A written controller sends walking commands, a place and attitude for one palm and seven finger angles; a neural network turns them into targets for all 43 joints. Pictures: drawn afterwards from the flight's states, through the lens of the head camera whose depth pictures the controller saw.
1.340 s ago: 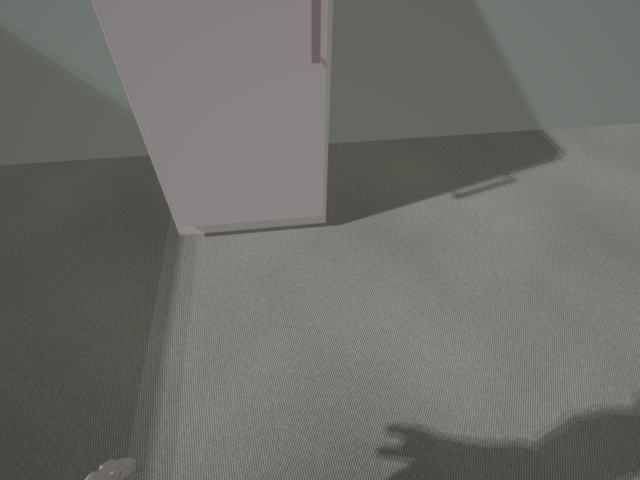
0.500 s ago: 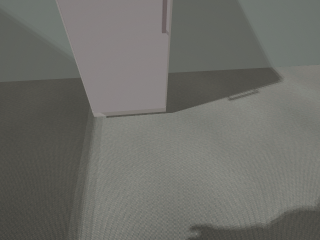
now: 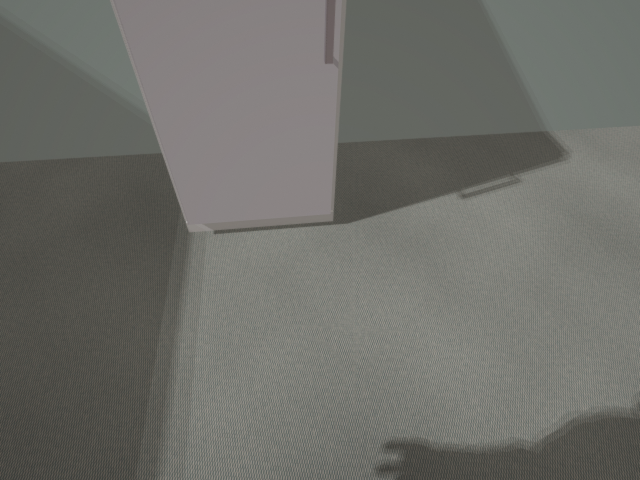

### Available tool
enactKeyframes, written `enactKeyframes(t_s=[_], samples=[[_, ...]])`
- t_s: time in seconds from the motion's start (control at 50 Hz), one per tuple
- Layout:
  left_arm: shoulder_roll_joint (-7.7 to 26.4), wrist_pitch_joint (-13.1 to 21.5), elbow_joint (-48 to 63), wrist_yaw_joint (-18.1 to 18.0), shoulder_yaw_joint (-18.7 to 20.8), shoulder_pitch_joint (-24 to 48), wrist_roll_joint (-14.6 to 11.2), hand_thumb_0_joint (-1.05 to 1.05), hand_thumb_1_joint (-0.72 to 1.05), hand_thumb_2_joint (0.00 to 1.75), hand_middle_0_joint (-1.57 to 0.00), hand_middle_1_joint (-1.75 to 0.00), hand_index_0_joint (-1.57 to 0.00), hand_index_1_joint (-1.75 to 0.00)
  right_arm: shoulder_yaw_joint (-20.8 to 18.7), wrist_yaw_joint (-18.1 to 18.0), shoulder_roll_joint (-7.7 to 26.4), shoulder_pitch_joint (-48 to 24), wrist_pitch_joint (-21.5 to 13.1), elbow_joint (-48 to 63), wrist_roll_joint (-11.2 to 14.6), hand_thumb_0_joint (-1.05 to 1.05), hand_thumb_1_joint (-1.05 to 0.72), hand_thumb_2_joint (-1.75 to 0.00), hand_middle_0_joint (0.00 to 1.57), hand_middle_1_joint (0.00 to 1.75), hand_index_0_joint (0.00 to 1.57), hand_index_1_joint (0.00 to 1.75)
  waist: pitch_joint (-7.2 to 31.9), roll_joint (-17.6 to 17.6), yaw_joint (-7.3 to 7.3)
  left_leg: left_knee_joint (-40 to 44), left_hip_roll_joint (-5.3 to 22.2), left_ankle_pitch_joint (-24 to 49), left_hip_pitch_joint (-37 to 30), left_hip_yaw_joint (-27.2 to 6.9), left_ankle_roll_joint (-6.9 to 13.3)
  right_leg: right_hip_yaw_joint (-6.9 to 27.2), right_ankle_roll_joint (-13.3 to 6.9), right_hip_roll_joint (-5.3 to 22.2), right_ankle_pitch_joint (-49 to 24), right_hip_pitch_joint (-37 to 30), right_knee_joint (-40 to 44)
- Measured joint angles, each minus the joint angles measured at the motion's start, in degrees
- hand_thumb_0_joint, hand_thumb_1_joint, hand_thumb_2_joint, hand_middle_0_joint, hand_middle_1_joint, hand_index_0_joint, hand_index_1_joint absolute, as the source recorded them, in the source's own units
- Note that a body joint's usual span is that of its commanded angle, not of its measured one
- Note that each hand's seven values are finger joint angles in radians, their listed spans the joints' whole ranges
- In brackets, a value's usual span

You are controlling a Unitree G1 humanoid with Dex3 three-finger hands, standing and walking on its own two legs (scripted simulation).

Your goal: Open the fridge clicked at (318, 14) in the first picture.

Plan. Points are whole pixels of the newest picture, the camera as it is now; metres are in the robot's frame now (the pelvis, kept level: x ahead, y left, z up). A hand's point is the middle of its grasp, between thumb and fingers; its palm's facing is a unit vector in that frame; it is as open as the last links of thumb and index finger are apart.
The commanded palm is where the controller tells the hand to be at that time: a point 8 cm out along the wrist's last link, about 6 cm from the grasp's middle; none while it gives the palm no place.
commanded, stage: look at it before walking up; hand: right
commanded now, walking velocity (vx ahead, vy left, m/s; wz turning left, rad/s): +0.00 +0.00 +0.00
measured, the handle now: out of the picture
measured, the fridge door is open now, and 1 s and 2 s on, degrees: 0 0 0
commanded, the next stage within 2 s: walk to a spot facing it in 0.10 s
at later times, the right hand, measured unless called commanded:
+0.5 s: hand out of the picture +0.04 -0.20 -0.19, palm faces -0.01 +0.98 -0.19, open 7.4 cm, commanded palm none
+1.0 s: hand (408, 366) +0.36 -0.14 -0.19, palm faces -0.16 +0.96 -0.23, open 7.3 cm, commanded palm none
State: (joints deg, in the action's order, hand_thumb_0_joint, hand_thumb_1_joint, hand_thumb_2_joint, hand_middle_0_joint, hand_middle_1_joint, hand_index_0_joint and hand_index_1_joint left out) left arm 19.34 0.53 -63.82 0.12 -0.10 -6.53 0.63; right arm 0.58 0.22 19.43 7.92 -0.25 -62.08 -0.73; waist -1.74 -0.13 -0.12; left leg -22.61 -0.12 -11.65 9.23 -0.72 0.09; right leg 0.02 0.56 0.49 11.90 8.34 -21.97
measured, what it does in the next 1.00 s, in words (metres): walks ahead: left foot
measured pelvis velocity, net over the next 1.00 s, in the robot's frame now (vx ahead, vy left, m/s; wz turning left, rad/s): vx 0.24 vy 0.04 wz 0.18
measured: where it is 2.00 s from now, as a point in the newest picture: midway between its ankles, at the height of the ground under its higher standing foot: (300, 365)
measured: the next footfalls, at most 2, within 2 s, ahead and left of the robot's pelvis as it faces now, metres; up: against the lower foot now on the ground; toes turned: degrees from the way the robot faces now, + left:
left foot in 0.88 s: +0.33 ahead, +0.14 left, +0.00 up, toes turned +18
right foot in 1.30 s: +0.50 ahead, -0.07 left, +0.00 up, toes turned +0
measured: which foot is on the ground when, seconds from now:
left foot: down 0.00-0.56, up 0.58-0.86, down 0.88-1.00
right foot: down 0.00-0.88, up 0.90-1.00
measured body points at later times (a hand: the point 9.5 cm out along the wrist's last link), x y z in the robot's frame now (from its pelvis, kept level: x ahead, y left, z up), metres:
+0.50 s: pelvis +0.06 -0.01 -0.02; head +0.05 -0.02 +0.43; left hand +0.06 +0.25 -0.16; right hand +0.04 -0.26 -0.17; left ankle +0.01 +0.12 -0.74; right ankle +0.00 -0.13 -0.74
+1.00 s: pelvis +0.24 +0.04 -0.03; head +0.26 +0.04 +0.42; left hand +0.11 +0.24 -0.18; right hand +0.36 -0.19 -0.17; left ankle +0.29 +0.13 -0.74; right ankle +0.15 -0.10 -0.64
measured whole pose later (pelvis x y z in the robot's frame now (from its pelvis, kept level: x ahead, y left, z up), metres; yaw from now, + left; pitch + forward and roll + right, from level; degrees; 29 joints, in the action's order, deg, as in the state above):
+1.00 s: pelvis +0.24 +0.04 -0.03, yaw +10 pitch -2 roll +1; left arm 7.9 1.2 -67.3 -0.8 2.5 -23.1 1.2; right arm -3.3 -0.3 12.3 9.5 -2.8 -57.7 -1.1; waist -5.6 0.4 1.8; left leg -36.3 -0.9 -14.1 20.3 9.4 5.0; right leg -2.9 -0.9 6.8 22.4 21.0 -74.7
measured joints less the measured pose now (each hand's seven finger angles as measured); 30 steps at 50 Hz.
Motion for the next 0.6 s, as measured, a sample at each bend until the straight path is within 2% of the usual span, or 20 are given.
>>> enactKeyframes(t_s=[0.22, 0.32, 0.4, 0.5, 0.54, 0.56, 0.6], samples=[[0.1, 0.0, 0.0, -0.1, -0.1, 0.6, 0.0, 0.01, 0.91, 0.90, -0.20, -0.30, -0.20, -0.30, 0.0, 0.0, 0.2, -0.2, 0.1, -0.1, 0.0, 0.00, -0.90, -0.90, 0.20, 0.30, 0.20, 0.30, -0.3, -0.1, -0.19, 0.6, 0.1, -0.1, -0.6, 0.1, 0.0, 0.1, 0.0, -0.1, 0.0, -0.7, 0.7], [-1.2, -0.6, 0.1, -0.2, -0.2, -0.9, 0.6, 0.01, 0.91, 0.90, -0.20, -0.30, -0.20, -0.30, -0.2, -0.3, -1.2, 2.0, 0.8, -0.1, -0.2, 0.00, -0.90, -0.90, 0.20, 0.30, 0.20, 0.30, 1.4, 0.1, -0.59, -1.3, -0.3, -1.8, 0.1, -0.5, 0.1, -0.5, 0.1, 0.4, 2.3, 0.1, -1.8], [-3.3, -0.6, 0.4, 0.2, -0.1, -4.4, 0.9, 0.01, 0.91, 0.90, -0.20, -0.30, -0.20, -0.30, -0.6, 0.6, -3.5, 6.4, 1.2, 0.1, -0.5, 0.00, -0.90, -0.90, 0.20, 0.30, 0.20, 0.30, 2.9, 0.3, -0.84, -4.7, -1.1, -4.9, 1.1, -1.3, 0.6, -1.4, -0.3, 1.1, 6.9, 1.1, -6.3], [-5.9, 0.2, 0.1, 0.1, 0.3, -9.2, 0.6, 0.01, 0.91, 0.90, -0.20, -0.30, -0.20, -0.30, -1.3, 0.9, -6.9, 11.8, 0.5, -0.6, -0.4, 0.00, -0.90, -0.90, 0.20, 0.30, 0.20, 0.30, 3.0, 0.6, -0.77, -9.1, -2.0, -9.3, 1.4, -1.8, 0.3, -1.9, -0.4, 2.0, 12.0, 2.1, -12.7], [-7.1, 0.8, -0.2, -0.2, 0.4, -10.6, 0.4, 0.01, 0.91, 0.90, -0.20, -0.30, -0.20, -0.30, -1.7, 0.7, -7.9, 13.7, 0.2, -1.2, -0.4, 0.00, -0.90, -0.90, 0.20, 0.30, 0.20, 0.30, 2.9, -0.3, -0.77, -11.1, -1.7, -11.3, 1.5, -2.7, 0.0, -2.9, -0.6, 1.7, 13.4, 1.4, -13.5], [-7.7, 1.4, -0.4, -0.3, 0.4, -11.2, 0.5, 0.01, 0.91, 0.90, -0.20, -0.30, -0.20, -0.30, -1.9, 0.7, -8.3, 14.6, 0.2, -1.6, -0.3, 0.00, -0.90, -0.90, 0.20, 0.30, 0.20, 0.30, 2.8, -1.1, -0.78, -13.3, -1.4, -12.3, 2.1, -3.5, 0.5, -3.8, -0.9, 1.3, 14.2, 0.5, -13.4], [-8.8, 3.0, -0.2, -0.9, 0.7, -12.8, 0.8, 0.01, 0.91, 0.90, -0.20, -0.30, -0.20, -0.30, -2.0, 0.6, -9.2, 15.2, 0.8, -2.7, -0.3, 0.00, -0.90, -0.90, 0.20, 0.30, 0.20, 0.30, 2.1, -1.5, -0.03, -24.9, -1.1, -13.5, 6.2, -1.9, 1.6, -5.4, -1.5, 1.2, 15.6, -1.8, -12.3]])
